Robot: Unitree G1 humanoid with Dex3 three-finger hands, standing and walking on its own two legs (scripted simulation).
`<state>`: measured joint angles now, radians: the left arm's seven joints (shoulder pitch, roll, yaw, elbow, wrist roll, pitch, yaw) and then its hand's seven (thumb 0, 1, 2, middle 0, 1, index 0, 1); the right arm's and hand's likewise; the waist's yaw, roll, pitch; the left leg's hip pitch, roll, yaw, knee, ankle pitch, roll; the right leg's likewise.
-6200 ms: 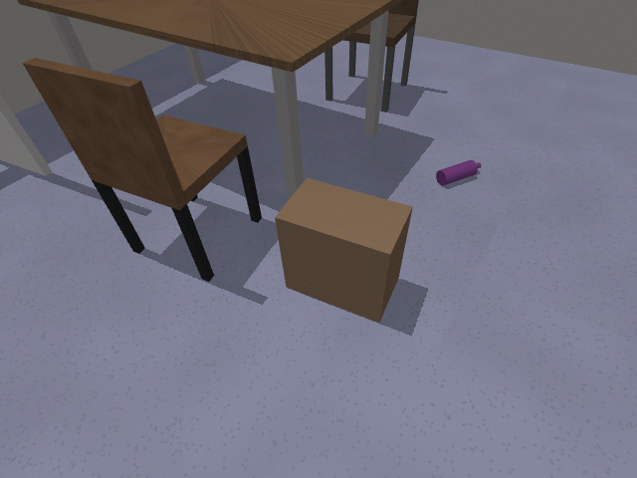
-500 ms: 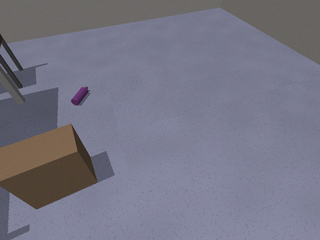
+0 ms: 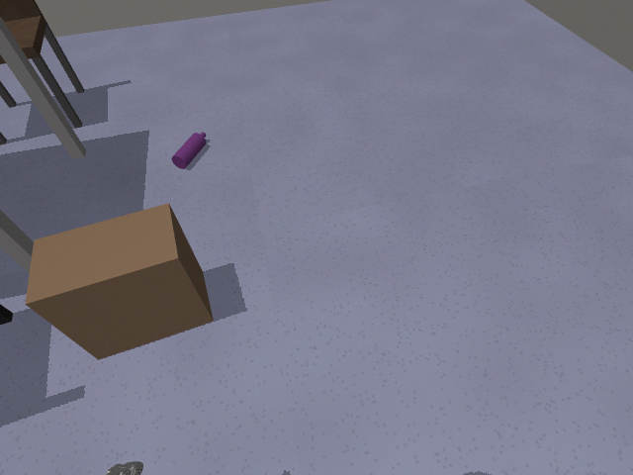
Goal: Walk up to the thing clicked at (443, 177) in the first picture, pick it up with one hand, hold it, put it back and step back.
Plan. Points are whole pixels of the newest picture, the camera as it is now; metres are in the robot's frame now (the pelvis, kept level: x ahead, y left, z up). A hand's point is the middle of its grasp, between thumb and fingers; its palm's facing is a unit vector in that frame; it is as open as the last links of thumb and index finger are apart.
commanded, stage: walk up
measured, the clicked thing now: (191, 147) +1.68 +0.71 -0.73
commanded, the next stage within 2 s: stand in 1.78 s
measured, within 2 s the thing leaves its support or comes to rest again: neither
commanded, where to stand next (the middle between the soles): +0.05 +0.02 m, yaw +26 degrees
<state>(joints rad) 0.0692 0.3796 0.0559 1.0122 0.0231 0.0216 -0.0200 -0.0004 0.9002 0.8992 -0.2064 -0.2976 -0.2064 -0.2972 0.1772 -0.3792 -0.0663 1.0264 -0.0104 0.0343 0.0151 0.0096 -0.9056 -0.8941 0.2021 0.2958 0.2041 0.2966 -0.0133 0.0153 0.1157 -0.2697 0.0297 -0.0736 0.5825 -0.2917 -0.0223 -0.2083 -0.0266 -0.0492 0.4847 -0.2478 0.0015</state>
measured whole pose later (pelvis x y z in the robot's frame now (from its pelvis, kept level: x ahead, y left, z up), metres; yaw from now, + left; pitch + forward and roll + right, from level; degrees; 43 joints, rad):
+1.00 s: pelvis +0.01 +0.01 -0.02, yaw +23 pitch -3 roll +1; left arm 0.19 0.40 0.06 0.87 0.01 0.05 -0.01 0.00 0.90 0.90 -0.21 -0.30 -0.21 -0.30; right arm 0.23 -0.35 -0.04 0.86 -0.02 -0.02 0.00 0.01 -0.91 -0.89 0.20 0.30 0.20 0.30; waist 0.03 -0.06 0.14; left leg -0.28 -0.05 -0.02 0.65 -0.32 0.03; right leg -0.31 -0.07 -0.02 0.84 -0.53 -0.01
